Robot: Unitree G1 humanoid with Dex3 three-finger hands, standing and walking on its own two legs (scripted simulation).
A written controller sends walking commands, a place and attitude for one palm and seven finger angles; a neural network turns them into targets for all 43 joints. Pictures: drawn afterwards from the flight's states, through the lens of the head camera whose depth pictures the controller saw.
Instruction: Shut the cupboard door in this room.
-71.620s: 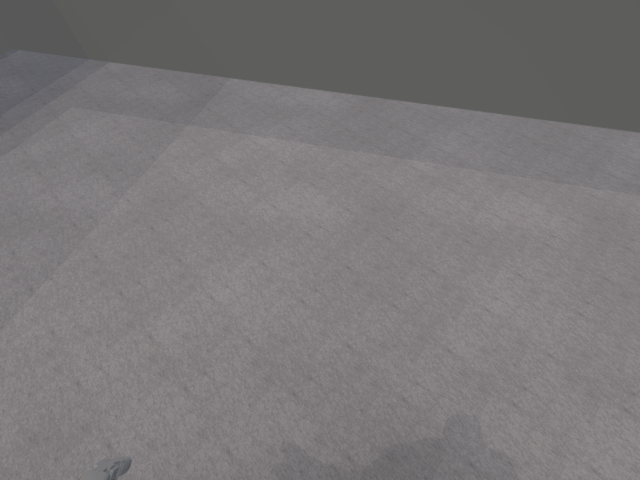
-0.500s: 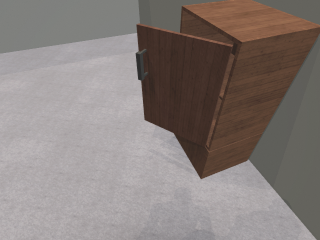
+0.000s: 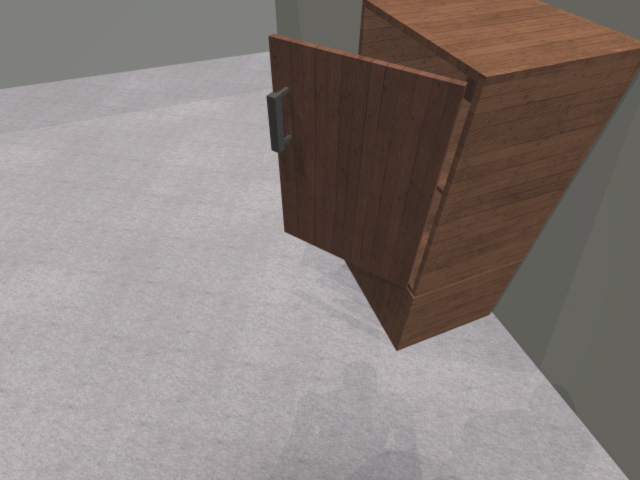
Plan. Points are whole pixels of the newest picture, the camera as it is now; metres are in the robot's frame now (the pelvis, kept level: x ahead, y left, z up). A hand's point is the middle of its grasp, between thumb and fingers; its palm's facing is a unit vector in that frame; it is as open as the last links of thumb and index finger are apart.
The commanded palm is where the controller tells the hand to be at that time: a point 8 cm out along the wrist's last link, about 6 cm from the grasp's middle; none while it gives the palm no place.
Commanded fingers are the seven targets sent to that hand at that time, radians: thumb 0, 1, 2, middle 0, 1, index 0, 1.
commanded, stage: look to check the result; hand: left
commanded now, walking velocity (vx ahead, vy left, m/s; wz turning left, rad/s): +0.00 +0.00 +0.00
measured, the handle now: (281, 119) +0.86 +0.14 +0.01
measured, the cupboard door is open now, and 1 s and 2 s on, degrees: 36 36 36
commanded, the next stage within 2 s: walk to a spot facing it in 0.30 s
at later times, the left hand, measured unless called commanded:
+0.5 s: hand out of the picture -0.03 +0.15 -0.18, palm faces +0.05 -0.98 -0.17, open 7.4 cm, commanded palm none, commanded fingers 0.00 0.90 0.90 -0.20 -0.30 -0.20 -0.30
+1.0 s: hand out of the picture +0.04 +0.26 -0.17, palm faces +0.28 -0.93 -0.26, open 7.4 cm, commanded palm none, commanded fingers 0.00 0.90 0.90 -0.20 -0.30 -0.20 -0.30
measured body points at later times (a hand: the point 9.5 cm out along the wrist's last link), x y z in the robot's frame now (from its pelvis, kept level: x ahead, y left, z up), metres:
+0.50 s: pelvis +0.00 +0.00 +0.00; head +0.00 +0.00 +0.45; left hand -0.04 +0.21 -0.16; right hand +0.00 -0.22 -0.16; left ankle +0.06 +0.10 -0.74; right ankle -0.06 -0.09 -0.74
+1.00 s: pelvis +0.00 +0.03 -0.01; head +0.05 +0.06 +0.44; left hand +0.03 +0.31 -0.15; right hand +0.11 -0.20 -0.15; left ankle +0.03 +0.12 -0.74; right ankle +0.01 -0.13 -0.67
